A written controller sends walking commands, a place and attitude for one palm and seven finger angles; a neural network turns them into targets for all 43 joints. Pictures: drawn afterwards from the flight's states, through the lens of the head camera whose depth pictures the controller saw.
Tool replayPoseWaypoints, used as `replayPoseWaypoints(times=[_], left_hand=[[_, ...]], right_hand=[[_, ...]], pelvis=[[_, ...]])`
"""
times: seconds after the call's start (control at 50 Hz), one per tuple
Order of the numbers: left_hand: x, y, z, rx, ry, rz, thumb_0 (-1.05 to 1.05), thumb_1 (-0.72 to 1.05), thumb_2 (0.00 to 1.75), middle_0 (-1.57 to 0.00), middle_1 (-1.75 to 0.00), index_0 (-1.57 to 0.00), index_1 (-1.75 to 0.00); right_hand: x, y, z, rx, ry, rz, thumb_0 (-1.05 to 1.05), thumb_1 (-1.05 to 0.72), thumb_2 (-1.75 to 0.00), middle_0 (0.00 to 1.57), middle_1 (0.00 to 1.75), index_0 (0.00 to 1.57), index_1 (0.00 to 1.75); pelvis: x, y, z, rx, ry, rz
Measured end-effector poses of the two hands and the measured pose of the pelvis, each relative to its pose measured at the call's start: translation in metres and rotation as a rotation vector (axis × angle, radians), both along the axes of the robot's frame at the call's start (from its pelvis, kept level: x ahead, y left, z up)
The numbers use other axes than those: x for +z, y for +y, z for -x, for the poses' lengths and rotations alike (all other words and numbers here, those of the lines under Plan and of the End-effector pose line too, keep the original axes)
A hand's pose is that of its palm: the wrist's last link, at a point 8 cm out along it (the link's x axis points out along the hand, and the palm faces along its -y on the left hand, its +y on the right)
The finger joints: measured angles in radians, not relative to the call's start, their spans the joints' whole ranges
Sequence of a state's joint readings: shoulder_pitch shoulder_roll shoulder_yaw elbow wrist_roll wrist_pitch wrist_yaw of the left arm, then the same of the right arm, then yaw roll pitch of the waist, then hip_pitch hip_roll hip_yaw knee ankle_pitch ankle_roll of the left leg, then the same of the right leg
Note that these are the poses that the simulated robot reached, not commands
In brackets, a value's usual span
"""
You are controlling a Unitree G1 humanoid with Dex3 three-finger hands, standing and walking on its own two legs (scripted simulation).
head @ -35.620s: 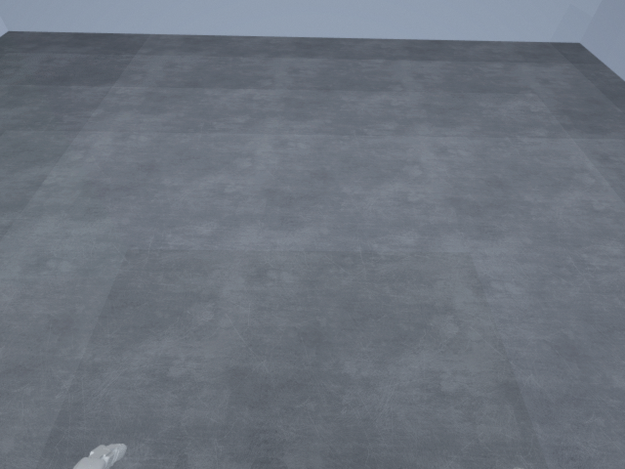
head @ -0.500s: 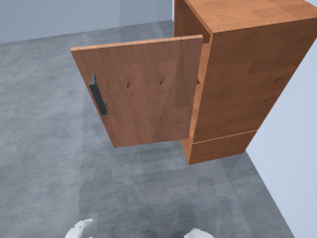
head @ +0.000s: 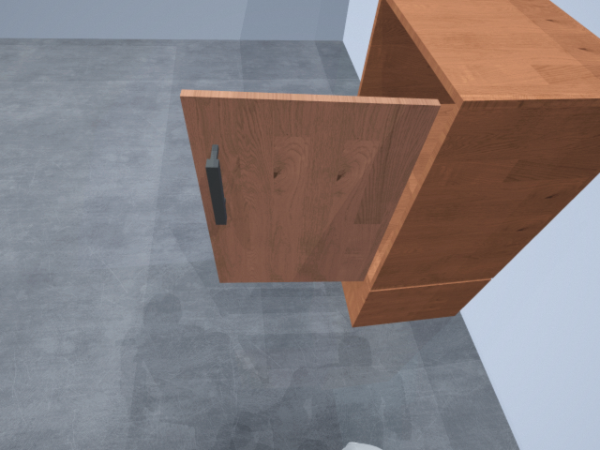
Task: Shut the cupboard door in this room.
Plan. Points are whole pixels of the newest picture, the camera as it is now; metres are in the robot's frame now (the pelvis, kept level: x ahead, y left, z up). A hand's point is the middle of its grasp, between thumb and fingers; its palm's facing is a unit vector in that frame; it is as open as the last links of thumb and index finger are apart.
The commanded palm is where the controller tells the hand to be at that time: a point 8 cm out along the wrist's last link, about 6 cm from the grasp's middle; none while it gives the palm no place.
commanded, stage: come to a stop and stand still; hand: left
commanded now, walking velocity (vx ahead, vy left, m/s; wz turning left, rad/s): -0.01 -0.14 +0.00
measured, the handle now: (218, 186) +0.54 +0.20 -0.03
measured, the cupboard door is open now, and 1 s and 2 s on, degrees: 85 85 85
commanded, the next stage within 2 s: look again from close up in 0.72 s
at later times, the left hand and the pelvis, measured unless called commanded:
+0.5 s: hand out of the picture +0.01 +0.13 -0.17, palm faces +0.01 -0.97 -0.22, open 7.3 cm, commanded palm none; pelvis -0.03 -0.05 +0.00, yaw +0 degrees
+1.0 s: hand out of the picture -0.04 +0.11 -0.18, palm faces +0.04 -0.99 -0.16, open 7.4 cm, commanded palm none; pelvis -0.01 -0.04 +0.00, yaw -1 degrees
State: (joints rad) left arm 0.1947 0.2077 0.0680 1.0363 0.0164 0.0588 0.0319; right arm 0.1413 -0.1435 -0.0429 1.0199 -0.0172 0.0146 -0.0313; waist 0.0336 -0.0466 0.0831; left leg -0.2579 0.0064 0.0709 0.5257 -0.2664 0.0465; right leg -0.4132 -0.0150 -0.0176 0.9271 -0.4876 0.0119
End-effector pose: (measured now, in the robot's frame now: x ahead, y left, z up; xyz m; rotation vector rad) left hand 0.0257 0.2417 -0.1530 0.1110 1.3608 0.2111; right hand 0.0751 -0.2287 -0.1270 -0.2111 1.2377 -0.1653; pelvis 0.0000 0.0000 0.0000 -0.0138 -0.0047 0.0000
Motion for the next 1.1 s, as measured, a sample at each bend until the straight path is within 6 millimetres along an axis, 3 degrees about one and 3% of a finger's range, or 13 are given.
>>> replayPoseWaypoints(times=[0.16,0.34,0.44,0.54,0.62,0.76,0.88,0.96,1.1], left_hand=[[0.009,0.001,0.016,-0.039,0.045,0.005,0.00,0.91,0.90,-0.20,-0.30,-0.20,-0.29],[0.016,-0.032,0.013,-0.090,-0.018,-0.032,0.00,0.91,0.90,-0.20,-0.30,-0.20,-0.29],[0.021,-0.052,0.019,-0.091,-0.036,-0.029,0.00,0.92,0.90,-0.20,-0.30,-0.20,-0.30],[0.017,-0.064,0.031,-0.077,-0.017,-0.017,0.00,0.93,0.90,-0.20,-0.30,-0.20,-0.30],[0.015,-0.075,0.045,-0.057,0.018,0.002,0.00,0.93,0.90,-0.20,-0.30,-0.20,-0.30],[0.011,-0.095,0.070,-0.019,0.094,0.045,0.00,0.92,0.90,-0.20,-0.30,-0.20,-0.30],[0.010,-0.102,0.079,-0.021,0.115,0.056,0.00,0.91,0.90,-0.20,-0.30,-0.20,-0.30],[0.006,-0.091,0.074,-0.036,0.107,0.054,0.00,0.91,0.90,-0.20,-0.30,-0.20,-0.30],[0.003,-0.058,0.045,-0.050,0.024,0.012,0.00,0.91,0.90,-0.20,-0.30,-0.20,-0.30]], right_hand=[[0.006,0.005,0.010,-0.033,-0.028,-0.018,0.00,-0.92,-0.90,0.20,0.30,0.20,0.30],[-0.019,-0.029,0.081,-0.114,0.084,-0.064,0.00,-0.92,-0.90,0.20,0.30,0.20,0.30],[-0.023,-0.037,0.118,-0.125,0.167,-0.088,0.00,-0.92,-0.90,0.20,0.30,0.20,0.30],[-0.020,-0.038,0.143,-0.130,0.230,-0.098,0.00,-0.92,-0.90,0.20,0.30,0.19,0.30],[-0.019,-0.037,0.152,-0.126,0.268,-0.103,0.00,-0.91,-0.90,0.20,0.30,0.19,0.30],[-0.018,-0.035,0.142,-0.108,0.276,-0.107,0.00,-0.91,-0.90,0.20,0.30,0.20,0.30],[-0.021,-0.035,0.109,-0.080,0.211,-0.100,0.00,-0.92,-0.90,0.20,0.30,0.20,0.30],[-0.024,-0.037,0.086,-0.070,0.133,-0.069,0.02,-0.94,-0.90,0.20,0.30,0.20,0.30],[-0.020,-0.030,0.057,-0.050,0.030,-0.045,0.01,-0.94,-0.90,0.20,0.30,0.20,0.30]], pelvis=[[0.008,0.000,0.009,-0.024,0.023,0.004],[0.001,-0.027,0.026,-0.020,-0.003,-0.024],[0.004,-0.039,0.026,-0.005,-0.021,-0.023],[0.004,-0.050,0.026,0.000,-0.031,-0.022],[0.005,-0.056,0.025,0.005,-0.032,-0.019],[0.005,-0.059,0.020,0.010,-0.023,-0.017],[0.002,-0.054,0.015,-0.008,-0.002,0.000],[-0.004,-0.043,0.010,-0.005,0.001,0.008],[-0.006,-0.030,0.005,-0.020,-0.011,-0.007]])
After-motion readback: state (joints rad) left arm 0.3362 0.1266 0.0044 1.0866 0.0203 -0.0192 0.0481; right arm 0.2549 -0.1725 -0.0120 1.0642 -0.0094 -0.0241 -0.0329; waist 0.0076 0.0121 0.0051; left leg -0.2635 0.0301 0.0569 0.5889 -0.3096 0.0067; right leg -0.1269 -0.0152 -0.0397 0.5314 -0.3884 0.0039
